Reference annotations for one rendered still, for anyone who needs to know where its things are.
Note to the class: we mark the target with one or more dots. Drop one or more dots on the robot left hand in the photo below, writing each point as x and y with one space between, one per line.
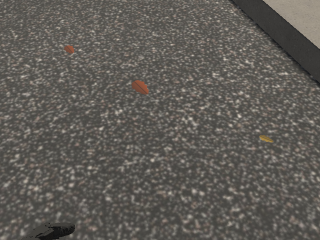
53 231

